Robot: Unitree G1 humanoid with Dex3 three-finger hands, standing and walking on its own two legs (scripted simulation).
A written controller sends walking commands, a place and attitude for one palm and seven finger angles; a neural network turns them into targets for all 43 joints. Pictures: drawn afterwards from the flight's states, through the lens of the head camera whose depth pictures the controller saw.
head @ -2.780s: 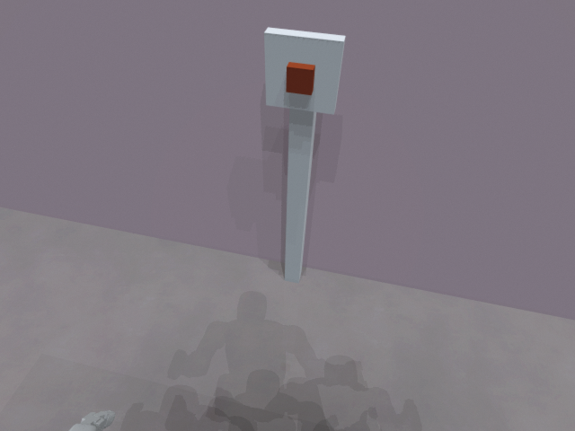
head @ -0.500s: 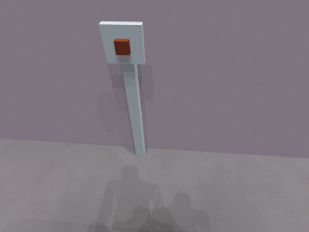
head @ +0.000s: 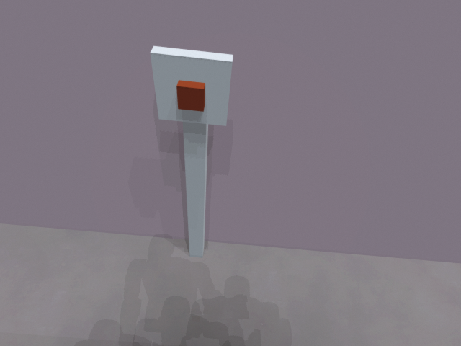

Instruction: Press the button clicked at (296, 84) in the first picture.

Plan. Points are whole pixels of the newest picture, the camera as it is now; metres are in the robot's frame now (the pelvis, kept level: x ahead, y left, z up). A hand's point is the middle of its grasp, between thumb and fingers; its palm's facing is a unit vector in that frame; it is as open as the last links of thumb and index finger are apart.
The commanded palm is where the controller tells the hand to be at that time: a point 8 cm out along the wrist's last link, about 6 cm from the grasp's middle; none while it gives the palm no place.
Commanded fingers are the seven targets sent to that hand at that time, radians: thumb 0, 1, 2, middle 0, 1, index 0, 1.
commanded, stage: come to a stop and stand still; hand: left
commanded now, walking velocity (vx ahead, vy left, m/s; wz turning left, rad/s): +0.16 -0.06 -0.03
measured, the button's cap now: (191, 95) +0.57 +0.15 +0.13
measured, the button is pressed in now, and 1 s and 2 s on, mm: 0 0 0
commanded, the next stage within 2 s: look again from close up in 1.46 s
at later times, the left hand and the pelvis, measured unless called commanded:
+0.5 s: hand out of the picture +0.15 +0.15 -0.16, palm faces +0.01 -0.97 -0.24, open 7.3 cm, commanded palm none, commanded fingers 0.00 0.90 0.90 -0.20 -0.30 -0.20 -0.30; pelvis +0.06 -0.03 +0.00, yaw +0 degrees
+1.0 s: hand out of the picture +0.00 +0.19 -0.17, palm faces +0.08 -0.98 -0.15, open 7.4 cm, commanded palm none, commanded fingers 0.00 0.90 0.90 -0.20 -0.30 -0.20 -0.30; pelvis +0.02 +0.02 +0.02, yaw +0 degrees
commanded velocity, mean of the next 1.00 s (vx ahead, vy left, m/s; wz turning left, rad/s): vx -0.03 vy -0.03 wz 0.00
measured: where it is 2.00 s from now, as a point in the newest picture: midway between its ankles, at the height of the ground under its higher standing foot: outside the picture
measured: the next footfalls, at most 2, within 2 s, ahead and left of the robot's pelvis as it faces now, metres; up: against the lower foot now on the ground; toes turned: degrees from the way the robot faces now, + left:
right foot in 0.38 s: +0.14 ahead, -0.13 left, +0.00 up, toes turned -6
left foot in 0.76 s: +0.05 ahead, +0.11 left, +0.00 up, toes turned +4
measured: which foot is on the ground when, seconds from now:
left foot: down 0.00-0.40, up 0.42-0.74, down 0.76-1.00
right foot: up 0.00-0.36, down 0.38-0.76, up 0.78-1.00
